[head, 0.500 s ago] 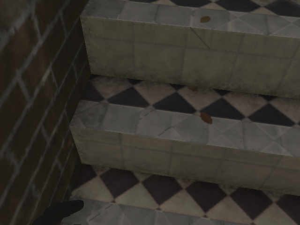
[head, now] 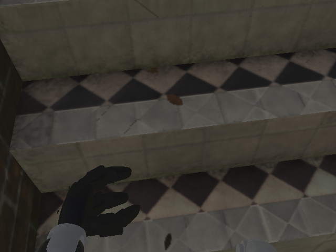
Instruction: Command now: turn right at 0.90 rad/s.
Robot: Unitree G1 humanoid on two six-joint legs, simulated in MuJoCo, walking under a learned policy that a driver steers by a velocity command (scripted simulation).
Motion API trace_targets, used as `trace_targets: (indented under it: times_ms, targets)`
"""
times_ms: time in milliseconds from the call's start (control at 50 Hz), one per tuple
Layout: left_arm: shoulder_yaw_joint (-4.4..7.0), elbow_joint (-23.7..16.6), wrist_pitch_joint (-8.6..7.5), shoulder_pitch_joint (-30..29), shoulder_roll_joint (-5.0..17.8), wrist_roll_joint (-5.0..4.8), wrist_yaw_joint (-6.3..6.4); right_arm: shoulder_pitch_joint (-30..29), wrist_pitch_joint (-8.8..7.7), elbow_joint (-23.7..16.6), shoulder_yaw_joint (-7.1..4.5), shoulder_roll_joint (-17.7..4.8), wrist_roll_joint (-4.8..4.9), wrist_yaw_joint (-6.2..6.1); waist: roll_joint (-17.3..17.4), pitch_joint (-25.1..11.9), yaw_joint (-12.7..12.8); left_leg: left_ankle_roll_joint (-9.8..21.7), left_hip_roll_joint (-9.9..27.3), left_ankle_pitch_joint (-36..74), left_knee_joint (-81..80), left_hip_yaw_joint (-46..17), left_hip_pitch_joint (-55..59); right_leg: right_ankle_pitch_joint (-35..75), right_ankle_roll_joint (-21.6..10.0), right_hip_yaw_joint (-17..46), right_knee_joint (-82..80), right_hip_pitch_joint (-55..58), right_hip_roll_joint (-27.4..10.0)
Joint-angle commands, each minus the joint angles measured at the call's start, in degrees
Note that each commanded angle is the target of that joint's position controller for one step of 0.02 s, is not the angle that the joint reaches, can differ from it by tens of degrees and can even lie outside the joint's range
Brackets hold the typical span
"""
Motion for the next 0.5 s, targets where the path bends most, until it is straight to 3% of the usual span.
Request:
trace_targets:
  times_ms: [20, 40, 60, 80, 100, 120, 140, 160, 180, 220, 240, 260, 280, 300, 320, 340, 360, 380, 400, 440, 460, 480, 500]
  targets:
    - [5.86, 2.2, -0.05, 17.1, 9.8, -0.13, 1.40, -9.8, -2.95, -5.6, -4.15, -17.6, 1.09, 1.95, 4.5, -19.3, 10.7, 9.8, 11.2, 101.0, 17.6, -4.2, -2.6, 3.6, -10.5, 4.1, -18.0, 30.5, 10.3]
    - [8.17, 4.6, 0.30, 20.4, 11.7, -0.68, 2.67, -9.5, -3.65, -6.4, -3.60, -15.5, 0.15, 2.45, 1.2, -18.6, 11.4, 9.1, 7.7, 81.7, 27.5, -7.1, -13.8, 3.7, -14.7, 14.0, -25.5, 37.7, 11.3]
    - [9.40, 4.8, 0.60, 21.1, 13.4, -0.82, 3.51, -11.3, -4.77, -8.0, -2.01, -10.1, -0.96, 4.03, -7.6, -16.7, 9.6, 8.0, 0.3, 25.1, 42.9, -11.8, -25.2, -0.3, -20.0, 33.3, -40.4, 42.1, 6.5]
    - [9.41, 3.1, -1.11, 14.9, 16.5, 1.61, 4.65, -14.8, -6.06, -11.6, -0.71, -5.2, -1.21, 6.66, -15.6, -15.9, 3.5, 5.4, -11.4, 4.1, 66.2, -22.1, -29.6, -16.2, -22.1, 56.1, -54.9, 33.0, 1.5]
    - [7.92, 3.2, -3.28, 13.8, 13.2, 2.27, 4.52, -18.0, -6.17, -13.4, 0.22, -1.3, -1.36, 8.45, -11.8, -9.3, 1.3, 4.9, -16.4, -1.1, 78.5, -31.4, -34.4, -11.9, -19.1, 59.5, -63.2, 24.6, 0.2]
    - [6.95, 4.3, -4.48, 13.9, 10.0, 1.33, 4.39, -18.5, -6.15, -15.3, 1.29, 1.6, -1.77, 9.35, -9.3, -3.7, -0.9, 5.0, -16.0, 0.6, 81.3, -31.8, -37.1, -8.6, -14.6, 54.5, -61.7, 18.5, 1.1]
    - [6.61, 5.0, -5.18, 13.3, 8.2, -0.03, 4.14, -17.8, -6.25, -15.6, 2.27, 3.3, -2.56, 9.85, -7.8, -0.3, -2.5, 4.7, -14.8, 3.3, 82.1, -31.0, -38.4, -5.0, -12.3, 48.8, -59.1, 15.4, 3.2]
    - [6.27, 5.0, -5.02, 9.2, 7.0, -0.45, 3.63, -17.8, -6.10, -15.4, 2.63, 4.2, -2.87, 10.50, -9.8, 0.0, -4.0, 3.7, -15.2, 3.8, 88.4, -29.4, -40.1, -0.3, -13.1, 46.4, -57.6, 14.2, 4.7]
    - [6.28, 4.7, -5.52, 8.8, 6.1, -0.76, 3.30, -17.6, -5.63, -15.0, 2.33, 3.3, -2.55, 10.75, -10.7, -0.4, -4.6, 3.1, -16.6, 3.6, 96.3, -28.0, -42.2, 3.4, -14.4, 45.6, -57.1, 16.6, 6.7]
    - [5.65, 6.2, -6.73, 12.6, 6.2, -0.40, 3.48, -13.6, -5.89, -13.4, 2.56, 3.0, -1.90, 10.39, -10.6, -3.1, -3.6, 2.8, -16.6, 6.1, 99.6, -27.4, -46.1, 8.3, -13.3, 42.0, -56.3, 23.9, 7.6]
    - [5.85, 5.6, -6.53, 13.7, 6.6, 0.07, 3.96, -14.1, -5.40, -13.8, 3.13, 4.4, -2.26, 9.63, -9.0, -3.4, -3.2, 2.0, -15.5, 5.6, 95.7, -28.9, -46.7, 8.5, -12.1, 41.1, -57.5, 24.5, 7.8]
    - [5.90, 4.8, -6.11, 13.7, 7.7, -0.59, 4.00, -15.3, -5.12, -14.4, 3.58, 5.5, -2.40, 9.19, -7.4, -3.3, -3.4, 1.7, -14.6, 5.4, 89.9, -28.3, -46.1, 11.2, -10.7, 39.6, -58.1, 24.9, 7.0]
    - [5.84, 4.5, -5.73, 14.3, 7.6, -0.40, 4.36, -15.7, -4.91, -14.2, 3.37, 5.3, -2.43, 8.86, -6.6, -3.9, -3.2, 1.1, -14.6, 7.1, 87.0, -27.3, -45.6, 11.5, -10.5, 39.6, -58.6, 25.9, 7.2]
    - [6.05, 4.1, -5.32, 15.9, 8.1, -0.14, 4.98, -18.0, -4.53, -15.4, 3.65, 6.3, -2.15, 8.42, -8.0, -4.2, -2.3, 0.9, -14.3, 5.9, 83.2, -27.7, -46.0, 12.0, -10.5, 41.6, -61.3, 28.1, 5.9]
    - [6.03, 3.6, -5.10, 15.1, 9.2, -0.11, 5.17, -18.2, -4.13, -15.7, 3.69, 6.7, -1.50, 7.70, -10.4, -4.4, -3.0, 0.5, -13.8, 4.6, 77.1, -26.6, -46.5, 13.8, -10.6, 41.6, -63.6, 31.7, 4.1]
    - [5.83, 2.9, -4.19, 13.7, 9.7, 0.19, 5.20, -16.9, -2.98, -15.0, 3.87, 7.6, -0.54, 7.58, -12.5, -6.0, -2.9, 0.2, -14.3, 3.4, 76.9, -25.0, -44.1, 17.5, -9.3, 38.3, -64.3, 33.5, 3.5]
    - [5.98, 2.1, -3.92, 12.9, 9.7, 0.66, 5.08, -16.7, -2.71, -14.7, 3.13, 6.3, -0.13, 7.86, -12.7, -8.0, -2.9, -0.7, -13.8, 4.3, 75.4, -25.6, -42.6, 17.4, -9.3, 39.1, -63.8, 34.7, 2.2]
    - [5.09, 1.0, -3.15, 10.0, 8.5, 1.89, 5.27, -16.3, -2.13, -14.5, 3.26, 7.1, 0.45, 7.28, -12.7, -10.3, -3.4, -1.3, -13.8, 5.0, 75.4, -25.6, -40.4, 20.6, -8.7, 37.9, -62.7, 34.9, 0.6]
    - [4.49, 0.0, -3.46, 7.2, 7.3, 2.11, 5.22, -12.1, -1.93, -12.6, 2.93, 6.5, 0.78, 7.06, -12.6, -10.7, -4.3, -1.4, -13.4, 5.6, 71.6, -23.5, -38.6, 20.3, -7.0, 34.0, -63.1, 34.4, 1.0]
    - [3.99, 1.1, -2.84, 4.8, 6.3, 2.28, 4.59, -7.9, -1.53, -11.1, 3.66, 7.8, 0.81, 7.19, -16.5, -10.9, -6.4, -0.4, -11.2, 5.5, 52.8, -20.3, -31.4, 21.5, -4.7, 27.5, -63.2, 32.8, 1.6]
    - [3.88, 3.1, -2.50, 8.8, 5.0, 2.43, 4.24, -8.3, -1.68, -10.4, 3.92, 8.3, 0.45, 7.40, -18.4, -10.5, -4.3, 0.9, -10.1, 1.9, 41.6, -19.1, -29.2, 20.6, -5.0, 26.1, -63.7, 34.4, 1.1]
    - [2.90, 5.7, -2.28, 12.1, 2.2, 3.11, 4.01, -7.1, -2.18, -8.6, 4.44, 10.9, 0.13, 7.54, -20.5, -12.3, -2.8, 1.6, -9.5, -1.2, 34.6, -19.1, -24.7, 21.3, -5.8, 26.0, -64.7, 37.0, -0.6]
    - [1.98, 8.9, -2.12, 16.4, -1.3, 2.97, 3.53, -5.9, -2.63, -5.7, 5.31, 14.5, 0.08, 7.61, -20.7, -11.9, -1.5, 2.5, -9.5, -2.9, 19.2, -19.6, -19.9, 18.9, -5.6, 24.5, -66.5, 39.8, -1.6]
